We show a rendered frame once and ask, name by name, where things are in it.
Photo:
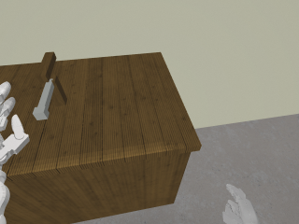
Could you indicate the robot right hand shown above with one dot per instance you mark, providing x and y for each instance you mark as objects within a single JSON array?
[{"x": 243, "y": 211}]

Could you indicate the robot left hand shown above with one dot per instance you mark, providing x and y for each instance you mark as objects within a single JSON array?
[{"x": 17, "y": 141}]

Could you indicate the robot left forearm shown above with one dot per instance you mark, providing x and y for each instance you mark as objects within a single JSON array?
[{"x": 4, "y": 196}]

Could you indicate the counter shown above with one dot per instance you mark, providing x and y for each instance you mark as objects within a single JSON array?
[{"x": 117, "y": 140}]

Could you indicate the tap lever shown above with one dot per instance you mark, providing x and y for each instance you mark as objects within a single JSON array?
[{"x": 42, "y": 110}]

